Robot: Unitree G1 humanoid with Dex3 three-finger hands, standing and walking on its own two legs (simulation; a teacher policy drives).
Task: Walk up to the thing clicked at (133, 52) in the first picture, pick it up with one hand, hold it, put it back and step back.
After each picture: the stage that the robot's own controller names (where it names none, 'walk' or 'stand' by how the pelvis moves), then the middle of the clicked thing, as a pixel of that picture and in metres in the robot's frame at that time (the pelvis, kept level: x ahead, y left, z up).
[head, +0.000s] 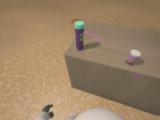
stand; (132, 58) +0.52 -0.28 +0.03
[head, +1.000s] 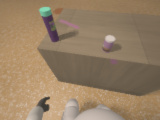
walk; (108, 44) +0.55 -0.07 +0.07
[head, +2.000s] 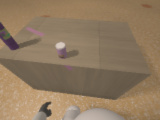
stand; (61, 51) +0.46 +0.26 +0.06
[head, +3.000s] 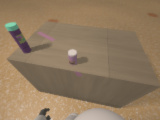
stand; (72, 57) +0.45 +0.19 +0.03
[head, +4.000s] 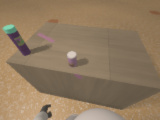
stand; (72, 59) +0.43 +0.18 +0.03
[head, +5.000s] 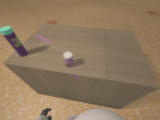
stand; (68, 59) +0.43 +0.21 +0.03
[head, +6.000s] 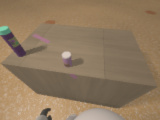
stand; (67, 59) +0.43 +0.22 +0.03
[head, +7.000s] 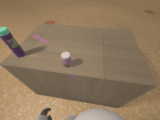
stand; (66, 60) +0.43 +0.22 +0.03
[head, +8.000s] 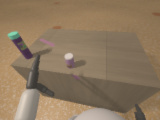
rise first; (69, 61) +0.43 +0.23 +0.03
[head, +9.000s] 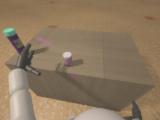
go down; (67, 59) +0.45 +0.22 +0.03
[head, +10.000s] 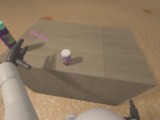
go down; (66, 57) +0.43 +0.21 +0.04
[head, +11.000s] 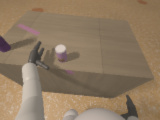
close in; (61, 54) +0.44 +0.22 +0.05
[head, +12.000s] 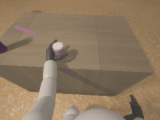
close; (59, 51) +0.45 +0.23 +0.08
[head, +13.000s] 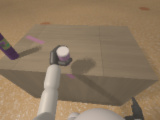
lift; (64, 56) +0.37 +0.19 +0.15
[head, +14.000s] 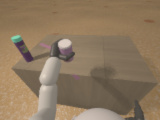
hold; (66, 51) +0.32 +0.17 +0.25
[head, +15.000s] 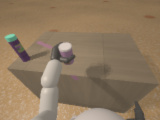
hold; (67, 54) +0.33 +0.17 +0.22
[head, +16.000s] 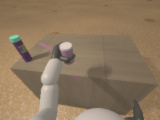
hold; (67, 53) +0.33 +0.17 +0.23
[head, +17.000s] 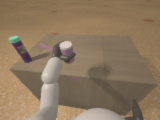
crouch; (67, 52) +0.34 +0.17 +0.23
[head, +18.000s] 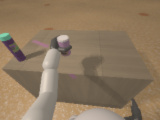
crouch; (64, 46) +0.41 +0.20 +0.21
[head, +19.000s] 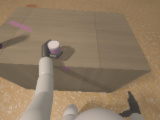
lower; (55, 50) +0.45 +0.24 +0.07
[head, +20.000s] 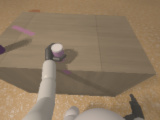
lower; (58, 53) +0.43 +0.22 +0.08
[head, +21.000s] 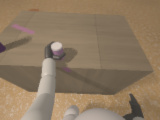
lower; (58, 52) +0.44 +0.23 +0.08
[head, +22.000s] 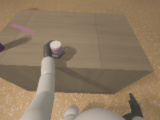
lower; (57, 50) +0.45 +0.23 +0.08
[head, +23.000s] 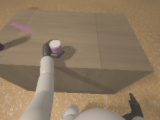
loosen; (56, 49) +0.45 +0.24 +0.08
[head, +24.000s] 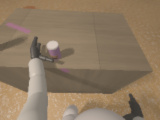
withdraw; (54, 51) +0.44 +0.24 +0.08
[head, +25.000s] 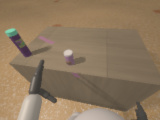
sink last; (69, 57) +0.44 +0.23 +0.05
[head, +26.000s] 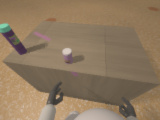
stand; (67, 56) +0.44 +0.23 +0.04
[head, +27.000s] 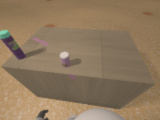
stand; (65, 59) +0.44 +0.24 +0.03
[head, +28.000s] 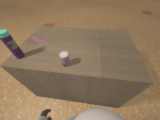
stand; (64, 59) +0.44 +0.24 +0.03
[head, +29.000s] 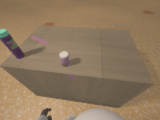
stand; (64, 59) +0.44 +0.24 +0.03
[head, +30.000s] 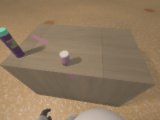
stand; (65, 58) +0.44 +0.23 +0.03
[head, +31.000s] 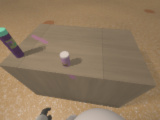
stand; (65, 59) +0.43 +0.23 +0.03
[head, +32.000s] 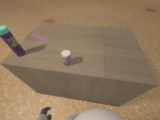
walk; (66, 58) +0.44 +0.22 +0.03
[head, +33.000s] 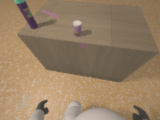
walk; (77, 29) +0.68 +0.19 +0.06
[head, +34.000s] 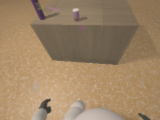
walk; (76, 15) +0.98 +0.26 +0.05
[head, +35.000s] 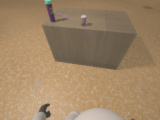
stand; (83, 21) +1.08 +0.19 +0.04
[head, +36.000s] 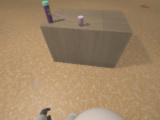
stand; (80, 21) +1.10 +0.20 +0.03
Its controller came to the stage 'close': yes
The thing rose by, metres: 0.22
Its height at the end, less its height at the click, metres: +0.00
